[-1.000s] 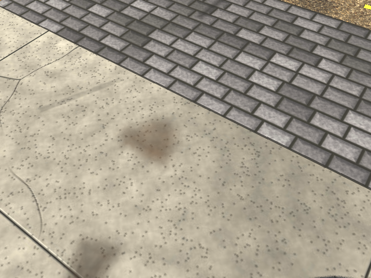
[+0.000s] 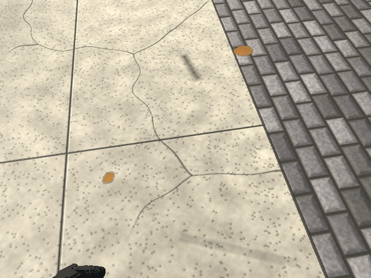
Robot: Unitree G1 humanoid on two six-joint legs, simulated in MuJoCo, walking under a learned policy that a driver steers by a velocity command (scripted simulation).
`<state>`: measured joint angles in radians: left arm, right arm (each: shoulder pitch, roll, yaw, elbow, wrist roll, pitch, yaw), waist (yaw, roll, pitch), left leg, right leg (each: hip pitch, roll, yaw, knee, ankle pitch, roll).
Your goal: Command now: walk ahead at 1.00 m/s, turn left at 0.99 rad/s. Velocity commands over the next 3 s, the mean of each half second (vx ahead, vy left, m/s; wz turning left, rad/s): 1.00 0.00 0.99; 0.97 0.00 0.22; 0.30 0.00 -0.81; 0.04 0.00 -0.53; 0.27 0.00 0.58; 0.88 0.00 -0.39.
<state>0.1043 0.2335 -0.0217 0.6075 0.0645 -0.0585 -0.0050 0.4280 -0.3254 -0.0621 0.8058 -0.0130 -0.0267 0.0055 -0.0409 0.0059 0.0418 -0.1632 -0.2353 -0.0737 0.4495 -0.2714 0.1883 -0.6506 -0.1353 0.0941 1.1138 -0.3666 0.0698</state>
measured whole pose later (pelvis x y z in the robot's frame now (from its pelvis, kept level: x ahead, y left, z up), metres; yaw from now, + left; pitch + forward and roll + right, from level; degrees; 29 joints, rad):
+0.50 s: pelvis +0.44 -0.03 +0.00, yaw +28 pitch +1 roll -3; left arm 0.50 0.33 0.06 0.87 0.03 -0.09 0.00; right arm 0.00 -0.36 -0.04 0.58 -0.03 0.01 0.09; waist 0.07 0.05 0.02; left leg -0.80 0.05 0.04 1.06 -0.07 0.10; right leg 0.09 0.00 -0.24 0.27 -0.37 0.04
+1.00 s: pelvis +0.82 +0.21 -0.01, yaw +33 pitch +1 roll +1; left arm 0.12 0.28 0.01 0.73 0.01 -0.04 -0.06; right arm 0.44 -0.28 -0.03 0.88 -0.01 -0.13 0.00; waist -0.06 -0.03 0.06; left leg 0.19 -0.14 0.13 0.15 -0.36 0.11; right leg -0.77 -0.08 -0.07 0.72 0.16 -0.08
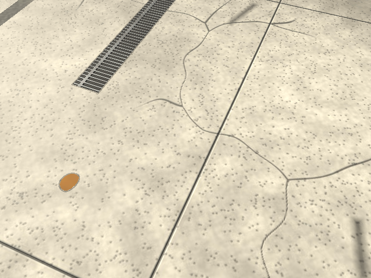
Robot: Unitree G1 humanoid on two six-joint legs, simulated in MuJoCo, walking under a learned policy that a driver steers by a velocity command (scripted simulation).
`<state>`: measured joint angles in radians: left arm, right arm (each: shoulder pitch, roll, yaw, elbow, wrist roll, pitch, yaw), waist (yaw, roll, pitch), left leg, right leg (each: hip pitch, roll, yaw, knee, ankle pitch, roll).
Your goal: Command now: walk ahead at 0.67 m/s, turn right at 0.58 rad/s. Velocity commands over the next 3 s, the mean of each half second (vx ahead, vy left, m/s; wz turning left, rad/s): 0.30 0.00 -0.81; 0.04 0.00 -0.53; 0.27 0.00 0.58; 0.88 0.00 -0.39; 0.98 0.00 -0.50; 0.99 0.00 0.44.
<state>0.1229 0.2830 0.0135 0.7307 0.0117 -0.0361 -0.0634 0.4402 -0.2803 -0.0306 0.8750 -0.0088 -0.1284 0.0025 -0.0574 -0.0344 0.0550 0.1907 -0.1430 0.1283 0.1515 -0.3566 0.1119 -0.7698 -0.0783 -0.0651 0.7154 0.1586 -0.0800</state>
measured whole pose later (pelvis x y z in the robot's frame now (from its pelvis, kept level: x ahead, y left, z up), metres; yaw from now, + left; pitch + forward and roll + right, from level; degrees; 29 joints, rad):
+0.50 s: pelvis +0.31 +0.01 +0.00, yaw -28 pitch +2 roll +0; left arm 0.21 0.35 0.10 0.60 -0.03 0.05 0.05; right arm 0.05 -0.29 -0.02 0.62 0.00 -0.06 -0.02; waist 0.05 0.01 0.02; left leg -0.45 -0.05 -0.21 0.46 -0.05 -0.06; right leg -0.33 0.24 0.30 0.64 -0.32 -0.07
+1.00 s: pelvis +0.34 -0.01 +0.01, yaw -42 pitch +2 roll +1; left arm 0.17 0.22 0.02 0.64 0.04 0.02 0.00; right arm 0.22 -0.30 -0.07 0.76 0.01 0.03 -0.03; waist -0.03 0.03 0.01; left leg -0.47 0.03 -0.03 0.88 -0.46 -0.06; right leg -0.28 0.01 0.00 0.53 -0.28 -0.03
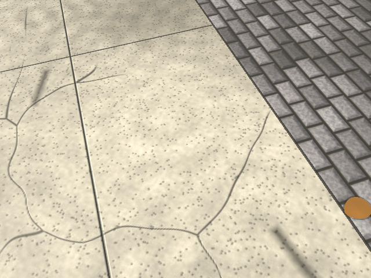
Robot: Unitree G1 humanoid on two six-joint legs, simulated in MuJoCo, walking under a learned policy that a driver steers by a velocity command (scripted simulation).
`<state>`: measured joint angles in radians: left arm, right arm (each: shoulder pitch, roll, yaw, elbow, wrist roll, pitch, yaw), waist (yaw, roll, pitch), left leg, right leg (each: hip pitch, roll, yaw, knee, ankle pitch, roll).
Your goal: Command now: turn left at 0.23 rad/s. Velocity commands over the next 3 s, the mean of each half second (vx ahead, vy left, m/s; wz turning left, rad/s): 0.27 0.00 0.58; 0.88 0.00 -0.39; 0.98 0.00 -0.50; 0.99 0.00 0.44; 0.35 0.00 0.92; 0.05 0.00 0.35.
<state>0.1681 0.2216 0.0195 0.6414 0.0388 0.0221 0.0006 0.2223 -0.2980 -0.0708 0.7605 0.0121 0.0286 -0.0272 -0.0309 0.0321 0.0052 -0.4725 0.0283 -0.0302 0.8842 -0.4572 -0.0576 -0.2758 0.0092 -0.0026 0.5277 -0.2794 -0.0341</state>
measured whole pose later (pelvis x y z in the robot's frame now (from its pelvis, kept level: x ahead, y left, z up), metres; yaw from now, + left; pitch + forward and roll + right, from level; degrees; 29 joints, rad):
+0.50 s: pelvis +0.06 +0.09 +0.00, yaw +22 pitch +3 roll -1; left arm 0.16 0.30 0.08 0.71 0.06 -0.04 -0.05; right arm 0.42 -0.26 -0.06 0.75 -0.02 -0.03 0.02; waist -0.03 -0.06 -0.04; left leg -0.13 -0.04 0.04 0.47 -0.39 0.06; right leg -0.56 -0.09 -0.04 1.16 -0.29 0.01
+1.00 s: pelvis +0.42 +0.20 -0.01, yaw +7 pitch +0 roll -1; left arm 0.46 0.31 0.07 0.90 0.01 -0.03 -0.01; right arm 0.10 -0.22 0.03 0.66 -0.07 -0.09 0.01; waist 0.05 0.00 0.02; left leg -0.58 0.07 -0.11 1.25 -0.29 -0.01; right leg -0.17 0.24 0.04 0.45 -0.26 -0.20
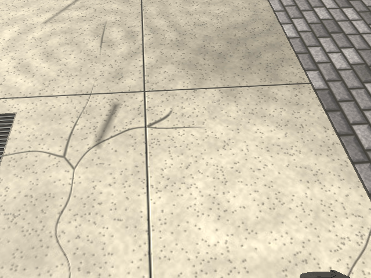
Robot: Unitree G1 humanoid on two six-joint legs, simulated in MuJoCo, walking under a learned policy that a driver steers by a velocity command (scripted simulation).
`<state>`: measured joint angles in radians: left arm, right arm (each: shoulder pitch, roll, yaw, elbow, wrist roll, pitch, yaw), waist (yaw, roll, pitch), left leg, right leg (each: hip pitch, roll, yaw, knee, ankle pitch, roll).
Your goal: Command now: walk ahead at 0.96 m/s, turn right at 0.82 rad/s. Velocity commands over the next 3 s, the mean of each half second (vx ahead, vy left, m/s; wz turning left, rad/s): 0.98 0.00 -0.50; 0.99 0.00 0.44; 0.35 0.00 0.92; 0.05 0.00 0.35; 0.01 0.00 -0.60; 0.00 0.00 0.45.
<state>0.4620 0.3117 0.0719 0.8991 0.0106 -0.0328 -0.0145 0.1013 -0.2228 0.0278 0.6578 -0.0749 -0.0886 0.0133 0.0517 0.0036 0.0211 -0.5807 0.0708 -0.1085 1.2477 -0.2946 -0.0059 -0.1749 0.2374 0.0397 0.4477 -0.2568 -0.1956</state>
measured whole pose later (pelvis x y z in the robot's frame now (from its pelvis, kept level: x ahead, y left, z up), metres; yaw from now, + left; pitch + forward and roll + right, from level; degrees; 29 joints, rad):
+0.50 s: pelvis +0.48 +0.03 +0.01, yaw -15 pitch +2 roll +3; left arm 0.08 0.31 0.02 0.71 0.05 -0.05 -0.05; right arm 0.52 -0.31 -0.05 0.92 -0.03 -0.10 0.01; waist -0.06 -0.04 -0.01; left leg -0.05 -0.06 0.06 0.31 -0.29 0.02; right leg -0.69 -0.02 0.08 1.07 -0.22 -0.09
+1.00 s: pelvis +0.95 -0.10 +0.00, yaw +0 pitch +1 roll -2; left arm 0.48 0.30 0.05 0.96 0.02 -0.12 0.00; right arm 0.08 -0.31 -0.05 0.73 -0.02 -0.02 0.07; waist 0.05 0.03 0.03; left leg -0.79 0.09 0.10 0.91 0.04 0.11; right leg 0.15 0.04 -0.27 0.22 -0.37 -0.03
